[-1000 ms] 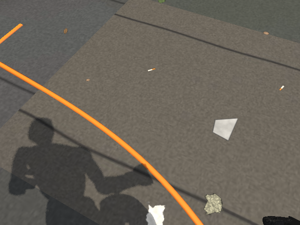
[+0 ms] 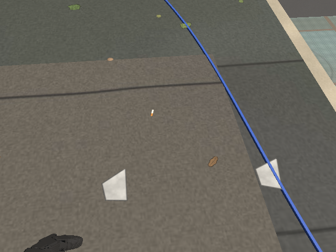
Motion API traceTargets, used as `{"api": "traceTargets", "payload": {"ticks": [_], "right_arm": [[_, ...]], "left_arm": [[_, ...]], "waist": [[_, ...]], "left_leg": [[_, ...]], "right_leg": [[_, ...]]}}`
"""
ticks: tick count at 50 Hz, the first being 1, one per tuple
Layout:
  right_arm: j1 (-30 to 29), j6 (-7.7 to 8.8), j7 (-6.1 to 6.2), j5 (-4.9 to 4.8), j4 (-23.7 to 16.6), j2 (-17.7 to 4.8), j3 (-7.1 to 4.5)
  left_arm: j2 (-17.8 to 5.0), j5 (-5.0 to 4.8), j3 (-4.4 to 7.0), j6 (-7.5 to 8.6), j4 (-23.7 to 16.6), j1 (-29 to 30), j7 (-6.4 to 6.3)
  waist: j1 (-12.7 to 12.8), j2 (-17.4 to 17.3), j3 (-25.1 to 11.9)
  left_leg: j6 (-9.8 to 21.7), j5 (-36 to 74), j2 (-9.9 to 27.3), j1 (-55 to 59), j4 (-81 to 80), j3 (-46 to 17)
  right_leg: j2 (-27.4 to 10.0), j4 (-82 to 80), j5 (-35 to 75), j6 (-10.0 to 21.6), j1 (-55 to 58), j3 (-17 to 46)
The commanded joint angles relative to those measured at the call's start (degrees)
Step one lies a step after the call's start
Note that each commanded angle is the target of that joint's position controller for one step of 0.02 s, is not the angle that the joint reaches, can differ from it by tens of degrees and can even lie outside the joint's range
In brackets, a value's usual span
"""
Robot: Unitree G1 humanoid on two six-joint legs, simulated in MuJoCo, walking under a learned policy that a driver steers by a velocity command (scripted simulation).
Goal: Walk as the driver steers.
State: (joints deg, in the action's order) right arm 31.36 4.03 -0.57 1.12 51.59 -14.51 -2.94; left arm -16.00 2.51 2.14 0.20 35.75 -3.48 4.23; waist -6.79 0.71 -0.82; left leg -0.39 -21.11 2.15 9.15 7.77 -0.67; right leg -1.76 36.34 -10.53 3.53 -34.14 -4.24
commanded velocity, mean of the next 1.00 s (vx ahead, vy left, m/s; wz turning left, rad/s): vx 0.97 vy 0.00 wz -0.07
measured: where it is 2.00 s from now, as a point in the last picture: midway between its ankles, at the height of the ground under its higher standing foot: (188, 34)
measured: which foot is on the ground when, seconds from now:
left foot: down 0.00-0.06, up 0.08-0.48, down 0.50-0.94, up 0.96-1.00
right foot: up 0.00-0.02, down 0.04-0.50, up 0.52-0.94, down 0.96-1.00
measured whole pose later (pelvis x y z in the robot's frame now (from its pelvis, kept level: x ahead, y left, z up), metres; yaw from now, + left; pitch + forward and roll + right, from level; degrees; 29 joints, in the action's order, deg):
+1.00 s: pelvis +0.94 -0.07 -0.03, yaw -5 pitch +1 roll +0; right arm 23.7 4.2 0.1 1.9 55.3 -16.1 -2.4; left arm -16.1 1.8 1.0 3.8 44.2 -4.3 1.8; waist -1.0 -1.0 3.2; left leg 1.6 -22.8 0.7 4.6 50.4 3.8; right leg 4.5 36.7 -6.6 8.2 -31.9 -5.5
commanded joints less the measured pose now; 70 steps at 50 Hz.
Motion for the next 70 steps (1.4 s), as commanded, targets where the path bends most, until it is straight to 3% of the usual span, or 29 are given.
{"api": "traceTargets", "payload": {"ticks": [1,2,3,4,5,7,9,14,18,22,24,25,26,27,29,32,37,44,46,48,49,50,53,56,60,65,68,69,70], "right_arm": [[-0.44,0.26,0.83,-0.17,-0.38,-11.93,-2.09],[-3.24,0.29,0.96,-0.3,-1.12,-12.18,-1.96],[-2.57,0.69,0.32,-1.61,-4.75,-6.28,-0.3],[-6.44,1.66,0.04,-1.36,-7.16,-4.72,-0.12],[-12.4,1.6,0.1,-0.84,-8.13,-8.11,-1.11],[-14.51,1.79,-1.0,-0.42,-8.58,-6.4,-0.34],[-11.8,-0.11,-2.06,1.33,-7.65,-4.38,0.34],[-26.15,-1.42,-2.95,1.13,-13.0,-4.14,1.22],[-33.23,-0.63,-4.03,0.32,-14.96,-2.74,2.44],[-31.14,-0.81,-2.39,0.64,-14.31,-5.79,1.66],[-12.36,-1.13,-0.68,0.64,-9.06,-10.1,-0.3],[-0.49,-1.3,0.48,1.36,-6.02,-13.54,-1.7],[0.92,-1.04,1.04,3.09,-5.65,-20.4,-3.97],[-0.83,-0.97,0.05,1.49,-5.76,-17.38,-3.52],[-10.03,0.02,-0.35,1.01,-4.73,-11.09,-2.56],[-12.64,1.09,-0.22,0.79,-2.6,-5.02,-0.47],[-9.74,3.33,-0.83,-0.73,-0.6,-6.7,-0.76],[-4.16,3.47,0.05,-0.84,2.08,-12.14,-1.57],[-4.41,1.49,1.53,1.41,2.34,-14.31,-2.07],[-6.88,0.0,2.5,2.72,0.94,-13.28,-1.98],[-0.58,0.92,0.07,0.28,-2.51,-3.21,0.36],[-5.7,2.59,0.13,-0.06,-3.95,-7.32,0.0],[-18.58,3.91,0.52,1.11,-8.49,-6.83,1.25],[-19.92,0.9,-0.3,3.21,-10.86,-5.39,1.96],[-34.49,0.42,-1.4,2.17,-17.3,-4.52,3.5],[-37.4,0.85,-1.08,0.52,-19.3,-6.3,3.15],[-20.93,1.29,0.94,0.46,-15.15,-11.74,0.47],[-9.03,1.37,2.23,0.9,-12.67,-14.81,-0.99],[2.09,1.45,3.26,2.67,-10.79,-18.32,-2.15]], "left_arm": [[-5.18,-0.01,1.75,1.85,-2.9,-3.71,-1.77],[-7.7,0.31,2.92,2.49,1.55,-17.66,-2.73],[-14.42,2.05,4.77,2.8,3.21,-26.44,-3.74],[-15.96,0.77,4.85,3.24,3.8,-28.59,-3.63],[-13.27,0.91,4.08,3.23,4.62,-23.12,-3.82],[-7.88,0.16,2.66,3.63,5.73,-17.88,-3.75],[-5.09,-0.62,1.54,4.43,6.62,-15.52,-3.86],[-4.65,-1.71,1.29,6.44,10.01,-18.8,-3.12],[-6.53,-3.13,1.37,7.92,12.5,-21.95,-3.33],[-11.36,-1.61,2.01,6.81,15.49,-24.54,-4.26],[-13.82,0.36,2.65,4.71,16.33,-22.96,-5.47],[-11.97,0.72,2.25,4.37,15.81,-21.76,-5.66],[-1.62,-2.03,-0.04,5.15,13.05,-28.46,-3.93],[-4.8,-2.29,0.44,6.45,12.8,-25.48,-3.71],[-5.72,-2.36,0.2,6.85,10.03,-15.19,-4.04],[-2.22,-0.1,-0.81,4.33,9.65,-15.27,-2.58],[-1.88,0.03,-2.13,3.43,3.19,0.36,-1.08],[-4.15,-0.85,-1.76,4.02,3.08,5.06,-1.1],[-6.99,-0.91,-0.4,3.81,5.91,-5.67,-1.84],[-11.77,-0.81,2.37,3.18,12.71,-28.86,-3.28],[-18.28,0.29,4.48,2.75,12.88,-26.44,-3.69],[-16.38,-1.34,4.91,2.2,12.86,-24.53,-3.22],[-9.83,-1.48,3.94,3.14,14.52,-19.23,-3.79],[-7.03,-2.43,2.71,4.27,15.22,-18.65,-4.28],[-9.2,-2.12,3.64,5.44,14.0,-19.36,-3.82],[-11.39,-3.36,4.87,5.3,14.56,-22.83,-3.45],[-15.66,-2.49,5.82,4.97,14.04,-20.79,-3.86],[-14.28,-1.93,5.48,5.44,13.13,-17.99,-3.59],[-4.25,-1.23,3.02,5.92,10.97,-17.21,-3.91]], "waist": [[8.91,-9.9,0.02],[16.08,-7.69,-7.33],[18.29,4.44,-17.52],[17.44,13.89,-22.31],[15.76,7.17,-10.78],[10.8,1.6,-0.31],[6.2,4.8,3.04],[6.01,2.46,11.82],[6.91,-0.74,11.61],[4.96,3.34,4.07],[-4.24,5.66,-6.81],[-9.17,4.4,-12.54],[-1.9,-14.77,-19.76],[-2.51,-12.44,-23.56],[1.7,-1.22,-5.2],[8.24,-2.42,1.7],[7.93,-2.21,11.03],[6.76,-3.97,6.19],[12.32,-8.32,-1.46],[21.85,-6.76,-12.43],[12.21,14.6,-16.43],[13.62,12.34,-19.9],[9.52,-3.23,-2.26],[4.92,-1.59,1.97],[7.5,-0.4,9.05],[10.69,1.39,4.76],[2.15,0.97,-6.23],[-4.12,0.94,-11.75],[-5.49,-10.81,-18.7]], "left_leg": [[8.59,61.41,12.15,-7.66,16.87,-0.45],[7.36,58.4,9.57,-18.0,32.57,2.18],[5.71,32.53,3.91,-38.83,55.69,3.76],[6.45,-5.17,-4.55,-49.72,68.21,-2.84],[7.55,-0.48,-1.81,-57.51,72.68,-5.45],[7.21,6.41,3.49,-54.34,66.34,-3.71],[5.19,7.2,5.44,-49.55,62.64,-3.32],[2.48,16.58,6.75,-56.45,49.37,1.1],[4.96,31.87,3.36,-40.81,30.85,6.05],[7.92,22.17,-4.32,-34.04,26.8,9.77],[9.75,11.62,-7.48,-15.25,26.73,8.63],[11.21,4.49,-1.76,0.28,28.24,2.73],[18.85,-15.21,16.75,16.93,22.92,-27.99],[18.85,-19.85,19.04,17.13,9.68,-49.29],[15.95,-7.18,15.44,-0.95,7.71,-30.88],[13.07,-3.73,9.79,-20.06,2.65,-17.84],[12.73,9.44,4.43,-26.46,-6.8,-4.52],[8.58,56.41,7.65,-3.12,-4.74,5.95],[6.83,77.21,9.53,1.82,14.4,8.63],[5.56,66.47,7.56,-11.78,50.97,9.3],[2.03,10.94,-2.71,-39.85,75.5,7.08],[2.4,-1.65,-6.0,-49.05,81.76,-1.58],[3.34,5.52,2.18,-49.08,69.62,-3.89],[0.1,1.06,3.97,-45.0,60.53,-3.41],[-3.07,14.78,3.35,-40.85,38.27,1.04],[-0.82,28.58,-0.44,-29.86,23.56,1.01],[0.92,16.83,-3.28,-10.35,21.96,1.01],[1.68,9.74,1.46,3.25,24.83,-2.18],[2.37,-8.41,16.98,15.03,24.14,-17.76]], "right_leg": [[6.82,-4.79,-5.92,3.99,19.63,-4.53],[5.01,-5.54,-4.92,5.53,38.83,-1.32],[-11.5,-9.03,-30.93,9.21,59.39,21.01],[-20.68,-21.17,-47.64,10.16,60.44,48.68],[-19.2,-22.51,-40.56,9.08,53.47,45.2],[-14.2,-23.75,-23.32,8.24,37.84,29.55],[-10.19,-27.48,-19.44,7.31,28.17,22.37],[-6.11,-35.76,-3.84,8.56,23.11,11.56],[-5.97,-41.69,17.17,7.24,22.23,5.0],[-8.46,-27.86,60.11,4.99,41.04,1.94],[-9.52,-2.01,68.52,3.81,40.63,1.22],[-7.15,17.33,56.04,3.62,29.76,1.04],[3.44,45.23,5.9,1.29,5.51,2.22],[7.76,51.19,-14.65,3.03,-2.47,11.53],[0.04,46.89,-4.26,3.85,-6.99,10.34],[-3.97,38.24,-4.67,2.03,0.32,10.32],[-7.05,15.73,9.25,-1.17,-4.76,4.2],[1.96,-4.8,17.41,3.65,6.77,-4.09],[7.3,-2.72,6.75,5.7,16.42,-4.97],[4.21,-0.97,-6.6,8.48,41.51,2.41],[-12.27,-7.58,-20.91,18.55,58.83,35.57],[-14.04,-20.14,-20.89,20.04,60.79,55.61],[-7.89,-21.34,-1.61,15.0,38.79,34.89],[-3.13,-23.79,1.37,15.17,26.08,29.02],[0.36,-30.54,5.33,14.04,13.4,25.65],[-0.81,-26.28,24.85,8.66,22.7,25.65],[0.85,-2.22,42.62,4.88,26.41,24.54],[3.36,12.76,36.3,4.01,18.51,23.25],[7.29,33.91,-6.95,4.57,8.11,18.77]]}}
